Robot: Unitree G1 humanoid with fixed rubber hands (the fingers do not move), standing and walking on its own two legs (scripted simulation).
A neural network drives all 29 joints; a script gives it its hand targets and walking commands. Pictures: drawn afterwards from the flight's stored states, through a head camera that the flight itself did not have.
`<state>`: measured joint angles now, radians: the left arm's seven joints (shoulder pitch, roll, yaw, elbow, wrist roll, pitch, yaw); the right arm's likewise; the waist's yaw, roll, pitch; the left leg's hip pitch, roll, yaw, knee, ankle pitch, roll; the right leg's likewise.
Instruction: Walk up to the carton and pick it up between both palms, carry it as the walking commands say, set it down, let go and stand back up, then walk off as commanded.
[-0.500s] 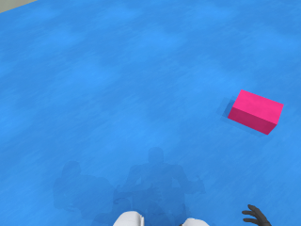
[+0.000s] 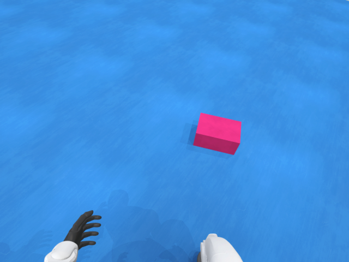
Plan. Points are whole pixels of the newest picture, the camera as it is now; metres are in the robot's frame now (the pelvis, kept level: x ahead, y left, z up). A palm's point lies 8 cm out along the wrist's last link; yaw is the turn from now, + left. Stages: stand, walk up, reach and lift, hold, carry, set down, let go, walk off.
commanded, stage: walk up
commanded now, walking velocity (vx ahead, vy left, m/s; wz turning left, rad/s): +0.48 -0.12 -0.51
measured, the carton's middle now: (217, 133) +0.96 -0.41 -0.70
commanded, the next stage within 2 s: none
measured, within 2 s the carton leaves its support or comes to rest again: neither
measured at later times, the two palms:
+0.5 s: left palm (96, 223) +0.25 +0.21 -0.14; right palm (270, 161) +0.39 -0.32 -0.09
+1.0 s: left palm (156, 122) +0.59 +0.04 -0.13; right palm (297, 208) +0.25 -0.37 -0.13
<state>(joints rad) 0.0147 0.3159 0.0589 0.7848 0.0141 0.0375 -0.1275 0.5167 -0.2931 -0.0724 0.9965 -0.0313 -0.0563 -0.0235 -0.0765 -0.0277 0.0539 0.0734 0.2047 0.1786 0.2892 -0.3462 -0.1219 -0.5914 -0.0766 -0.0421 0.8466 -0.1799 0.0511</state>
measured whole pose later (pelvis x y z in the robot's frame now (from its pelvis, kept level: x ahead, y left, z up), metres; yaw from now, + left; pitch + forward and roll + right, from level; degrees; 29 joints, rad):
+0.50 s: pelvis +0.25 -0.05 +0.00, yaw -12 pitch +0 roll -2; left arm 0.43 0.25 0.05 0.98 0.02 -0.05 -0.03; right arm 0.04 -0.23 -0.03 0.82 -0.02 -0.05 0.03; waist 0.08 0.00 0.02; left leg -0.43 0.10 0.12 0.57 -0.17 -0.09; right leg -0.05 0.01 0.03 0.40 -0.35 0.02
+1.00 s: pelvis +0.39 -0.15 +0.00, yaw -19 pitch +0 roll +0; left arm 0.09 0.24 0.03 0.93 0.02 0.01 -0.06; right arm 0.42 -0.21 -0.07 1.02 -0.02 -0.03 -0.01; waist -0.06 -0.02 0.07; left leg -0.09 0.17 0.21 0.45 -0.32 -0.09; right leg -0.38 -0.07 -0.10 0.55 -0.20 0.02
